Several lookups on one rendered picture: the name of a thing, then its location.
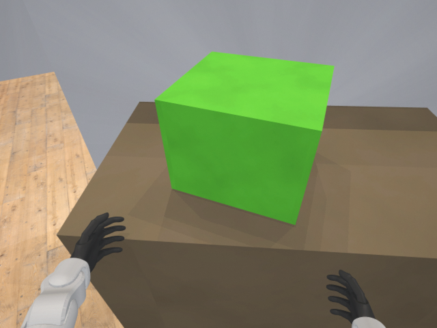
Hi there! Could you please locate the pedestal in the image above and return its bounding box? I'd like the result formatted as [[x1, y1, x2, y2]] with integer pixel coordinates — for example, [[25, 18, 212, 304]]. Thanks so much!
[[57, 102, 437, 328]]

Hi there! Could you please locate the robot right hand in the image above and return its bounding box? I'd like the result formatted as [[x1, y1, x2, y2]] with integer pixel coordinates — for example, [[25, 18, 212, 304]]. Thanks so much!
[[326, 270, 376, 324]]

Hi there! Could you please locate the robot left forearm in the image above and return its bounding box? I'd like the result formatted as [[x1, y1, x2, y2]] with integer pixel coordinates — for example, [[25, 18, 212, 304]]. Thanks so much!
[[21, 258, 90, 328]]

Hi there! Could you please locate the carton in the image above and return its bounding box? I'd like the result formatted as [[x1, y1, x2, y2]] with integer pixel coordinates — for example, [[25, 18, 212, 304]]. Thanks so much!
[[155, 52, 335, 225]]

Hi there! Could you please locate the robot left hand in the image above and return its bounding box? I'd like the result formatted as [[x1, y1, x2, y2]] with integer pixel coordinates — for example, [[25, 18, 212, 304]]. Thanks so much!
[[70, 213, 126, 272]]

